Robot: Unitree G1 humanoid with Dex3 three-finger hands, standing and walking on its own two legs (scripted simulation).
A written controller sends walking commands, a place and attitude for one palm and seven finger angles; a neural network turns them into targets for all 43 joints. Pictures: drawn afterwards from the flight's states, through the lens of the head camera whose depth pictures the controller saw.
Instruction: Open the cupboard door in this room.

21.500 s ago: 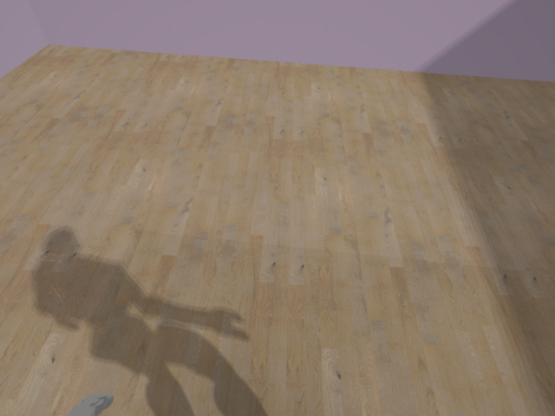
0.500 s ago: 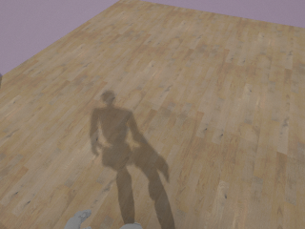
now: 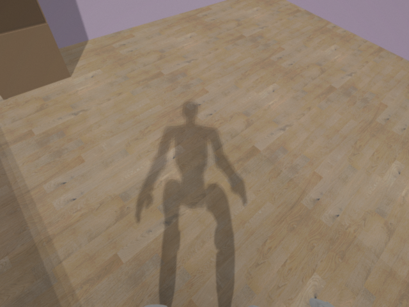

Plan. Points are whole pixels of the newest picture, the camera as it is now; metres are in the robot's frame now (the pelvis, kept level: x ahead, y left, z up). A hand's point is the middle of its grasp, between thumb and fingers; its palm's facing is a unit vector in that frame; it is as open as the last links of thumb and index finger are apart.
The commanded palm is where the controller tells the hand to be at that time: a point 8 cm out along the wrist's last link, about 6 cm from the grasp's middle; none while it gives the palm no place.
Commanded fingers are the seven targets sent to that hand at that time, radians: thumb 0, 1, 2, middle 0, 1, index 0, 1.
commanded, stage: turn or walk to find it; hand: left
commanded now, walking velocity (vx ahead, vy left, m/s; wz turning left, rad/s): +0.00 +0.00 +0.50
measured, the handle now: out of the picture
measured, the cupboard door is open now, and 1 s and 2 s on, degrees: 0 0 0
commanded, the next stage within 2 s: none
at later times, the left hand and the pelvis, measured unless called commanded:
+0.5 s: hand out of the picture +0.05 +0.17 -0.13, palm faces +0.25 -0.92 -0.30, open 7.4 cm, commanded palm none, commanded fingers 0.00 0.90 0.90 -0.20 -0.30 -0.20 -0.30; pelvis -0.01 -0.05 +0.01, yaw +15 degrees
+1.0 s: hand out of the picture -0.12 +0.20 -0.17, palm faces +0.54 -0.81 -0.22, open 7.4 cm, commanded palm none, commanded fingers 0.00 0.90 0.90 -0.20 -0.30 -0.20 -0.30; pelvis -0.03 +0.00 +0.01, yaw +31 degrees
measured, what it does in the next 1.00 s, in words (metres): steps on the spot, turning left: right foot, then left foot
